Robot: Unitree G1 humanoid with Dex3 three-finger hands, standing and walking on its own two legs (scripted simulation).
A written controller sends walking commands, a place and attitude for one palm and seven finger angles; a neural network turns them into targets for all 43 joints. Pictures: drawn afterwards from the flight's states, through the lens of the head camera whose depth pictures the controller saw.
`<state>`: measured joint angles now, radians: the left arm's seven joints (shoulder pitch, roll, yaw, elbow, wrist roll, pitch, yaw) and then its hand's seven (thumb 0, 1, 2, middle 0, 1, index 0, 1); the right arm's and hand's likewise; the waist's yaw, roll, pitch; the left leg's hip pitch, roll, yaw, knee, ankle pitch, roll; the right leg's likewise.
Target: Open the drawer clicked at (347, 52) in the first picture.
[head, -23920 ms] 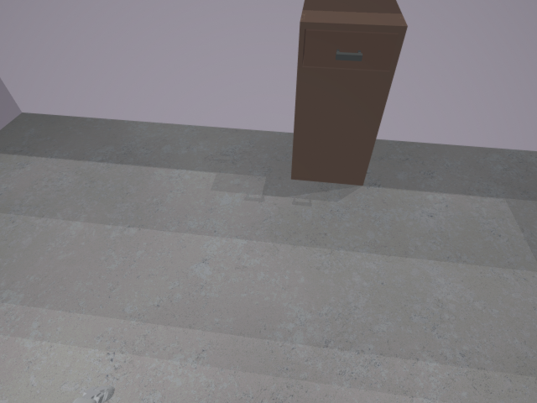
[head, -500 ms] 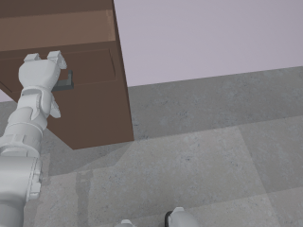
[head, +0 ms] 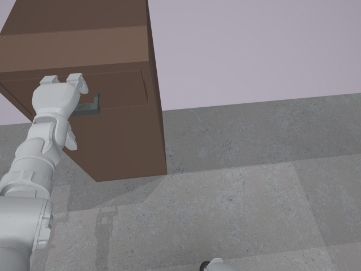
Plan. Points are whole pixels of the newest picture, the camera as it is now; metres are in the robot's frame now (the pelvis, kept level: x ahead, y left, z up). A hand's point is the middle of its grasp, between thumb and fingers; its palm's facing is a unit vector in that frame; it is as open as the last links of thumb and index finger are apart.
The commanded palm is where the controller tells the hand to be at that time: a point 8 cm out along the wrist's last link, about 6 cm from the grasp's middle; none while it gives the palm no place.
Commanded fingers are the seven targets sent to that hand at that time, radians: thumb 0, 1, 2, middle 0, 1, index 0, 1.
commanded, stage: re-aim the fingers above the handle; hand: left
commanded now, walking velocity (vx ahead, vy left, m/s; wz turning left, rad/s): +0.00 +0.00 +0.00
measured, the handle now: (80, 103) +0.54 +0.27 -0.02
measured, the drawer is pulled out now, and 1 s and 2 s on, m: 0.00 0.00 0.00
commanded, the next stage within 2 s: lower the fingers behind the handle in 1.94 s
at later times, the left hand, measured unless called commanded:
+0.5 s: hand (68, 108) +0.48 +0.26 +0.04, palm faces -0.02 +0.01 -1.00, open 13.8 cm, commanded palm +0.45 +0.27 +0.09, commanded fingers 0.00 -0.50 0.30 -0.30 -1.20 -0.30 -1.20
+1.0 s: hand (69, 107) +0.48 +0.26 +0.03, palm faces -0.08 +0.02 -1.00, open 13.8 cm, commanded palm +0.46 +0.26 +0.09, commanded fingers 0.00 -0.50 0.30 -0.30 -1.20 -0.30 -1.20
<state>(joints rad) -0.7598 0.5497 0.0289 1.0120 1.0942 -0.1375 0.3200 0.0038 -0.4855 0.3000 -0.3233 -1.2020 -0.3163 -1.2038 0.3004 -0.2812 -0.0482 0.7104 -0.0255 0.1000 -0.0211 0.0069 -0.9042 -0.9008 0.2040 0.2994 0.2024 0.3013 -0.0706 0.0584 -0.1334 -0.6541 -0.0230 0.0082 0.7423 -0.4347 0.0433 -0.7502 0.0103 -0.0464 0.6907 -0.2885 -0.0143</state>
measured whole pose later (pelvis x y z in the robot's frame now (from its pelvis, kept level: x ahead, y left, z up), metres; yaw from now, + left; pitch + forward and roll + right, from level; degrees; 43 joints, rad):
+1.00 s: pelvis +0.00 +0.01 +0.00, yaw -1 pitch +21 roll -2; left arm -0.83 0.56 0.02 1.10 1.09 -0.04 0.30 0.00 -0.48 0.30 -0.32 -1.20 -0.31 -1.20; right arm 0.34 -0.28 -0.04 0.72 -0.02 0.09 -0.01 0.01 -0.90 -0.90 0.20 0.30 0.20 0.30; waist -0.10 0.07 -0.14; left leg -0.68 -0.02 0.03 0.75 -0.44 0.05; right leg -0.78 0.01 -0.02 0.69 -0.27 0.00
